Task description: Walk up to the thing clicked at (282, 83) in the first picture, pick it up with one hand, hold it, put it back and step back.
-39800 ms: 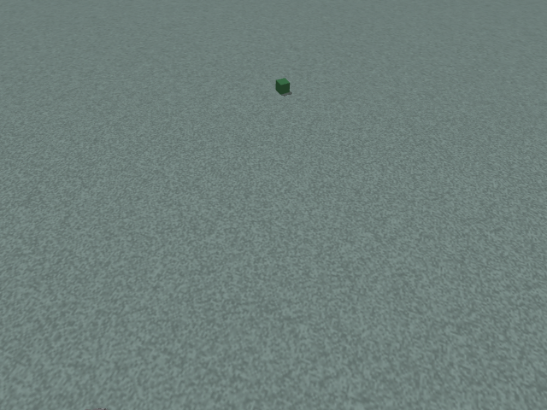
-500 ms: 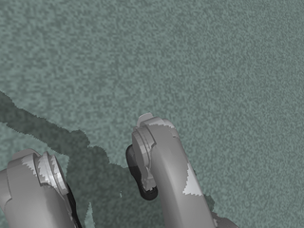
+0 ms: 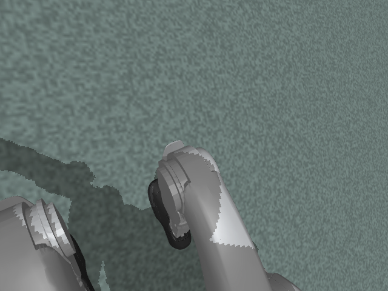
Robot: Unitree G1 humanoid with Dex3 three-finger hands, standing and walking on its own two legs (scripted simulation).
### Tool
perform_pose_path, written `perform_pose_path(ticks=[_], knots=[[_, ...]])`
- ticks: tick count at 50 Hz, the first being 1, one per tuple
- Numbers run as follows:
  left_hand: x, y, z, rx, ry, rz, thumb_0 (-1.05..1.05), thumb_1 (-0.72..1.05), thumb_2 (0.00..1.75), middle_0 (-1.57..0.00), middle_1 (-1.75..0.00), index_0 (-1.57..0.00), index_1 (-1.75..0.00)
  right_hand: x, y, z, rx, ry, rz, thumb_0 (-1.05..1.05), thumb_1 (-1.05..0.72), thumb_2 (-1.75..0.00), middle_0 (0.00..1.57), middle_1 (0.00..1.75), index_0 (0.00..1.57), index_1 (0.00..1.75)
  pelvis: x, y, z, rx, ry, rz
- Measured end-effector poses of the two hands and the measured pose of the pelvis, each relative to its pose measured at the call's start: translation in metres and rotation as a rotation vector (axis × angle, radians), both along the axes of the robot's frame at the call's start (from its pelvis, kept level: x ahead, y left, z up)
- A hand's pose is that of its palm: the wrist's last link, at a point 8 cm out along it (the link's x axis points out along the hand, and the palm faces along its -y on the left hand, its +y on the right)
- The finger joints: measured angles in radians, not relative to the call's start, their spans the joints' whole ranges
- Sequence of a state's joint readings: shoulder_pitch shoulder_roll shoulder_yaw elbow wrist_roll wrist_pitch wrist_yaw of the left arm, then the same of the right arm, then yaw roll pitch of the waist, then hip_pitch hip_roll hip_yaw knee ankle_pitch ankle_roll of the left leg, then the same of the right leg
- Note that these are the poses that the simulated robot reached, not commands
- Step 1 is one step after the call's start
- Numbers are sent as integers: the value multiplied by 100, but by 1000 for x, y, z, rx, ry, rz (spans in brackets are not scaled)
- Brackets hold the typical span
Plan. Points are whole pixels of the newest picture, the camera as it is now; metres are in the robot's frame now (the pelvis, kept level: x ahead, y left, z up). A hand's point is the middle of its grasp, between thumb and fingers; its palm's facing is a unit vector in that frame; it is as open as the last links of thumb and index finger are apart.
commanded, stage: rest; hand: left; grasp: from above
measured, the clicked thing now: out of the picture +0.45 +0.33 -0.28
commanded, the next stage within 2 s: open in 0.38 s
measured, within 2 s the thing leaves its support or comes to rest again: neither
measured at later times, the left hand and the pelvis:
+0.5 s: hand out of the picture +0.45 +0.33 -0.24, palm faces -0.28 -0.34 -0.90, open 9.7 cm; pelvis -0.01 +0.00 +0.01, yaw -1 degrees
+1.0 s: hand out of the picture +0.46 +0.32 -0.25, palm faces -0.26 -0.34 -0.90, open 11.7 cm; pelvis -0.01 +0.00 +0.01, yaw -1 degrees
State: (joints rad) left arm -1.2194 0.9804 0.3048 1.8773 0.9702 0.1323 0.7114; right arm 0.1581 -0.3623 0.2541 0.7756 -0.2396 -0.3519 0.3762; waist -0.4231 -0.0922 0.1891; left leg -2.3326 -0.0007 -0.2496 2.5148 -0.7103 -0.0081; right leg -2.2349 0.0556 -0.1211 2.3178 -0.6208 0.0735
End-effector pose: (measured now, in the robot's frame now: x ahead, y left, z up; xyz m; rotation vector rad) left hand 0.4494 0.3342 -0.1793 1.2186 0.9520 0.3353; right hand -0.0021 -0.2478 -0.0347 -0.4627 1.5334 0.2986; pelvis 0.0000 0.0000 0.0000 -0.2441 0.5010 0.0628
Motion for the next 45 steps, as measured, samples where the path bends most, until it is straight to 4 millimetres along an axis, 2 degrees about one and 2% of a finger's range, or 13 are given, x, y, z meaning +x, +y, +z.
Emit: perform_pose_path(ticks=[29, 36, 45], knots=[[6, -4, -1, 20, 24, -12, -2, -2, 42, -83, -41, -86, -40, -12, 7, 16, 12, 5, 44, 0, -92, -90, 19, 29, 20, 30, -6, -2, 8, -10, -26, -6], [7, -8, -3, 15, 17, -16, -2, -1, 50, -73, -49, -74, -50, -12, 7, 20, 4, 0, 50, 0, -91, -90, 19, 30, 20, 30, -8, -2, 10, -13, -30, -7], [11, -11, -7, 19, 8, -14, -1, -12, 68, -55, -62, -54, -65, -14, 8, 26, -10, 10, 47, 0, -91, -90, 19, 30, 20, 30, -9, -1, 13, -20, -27, -9]])
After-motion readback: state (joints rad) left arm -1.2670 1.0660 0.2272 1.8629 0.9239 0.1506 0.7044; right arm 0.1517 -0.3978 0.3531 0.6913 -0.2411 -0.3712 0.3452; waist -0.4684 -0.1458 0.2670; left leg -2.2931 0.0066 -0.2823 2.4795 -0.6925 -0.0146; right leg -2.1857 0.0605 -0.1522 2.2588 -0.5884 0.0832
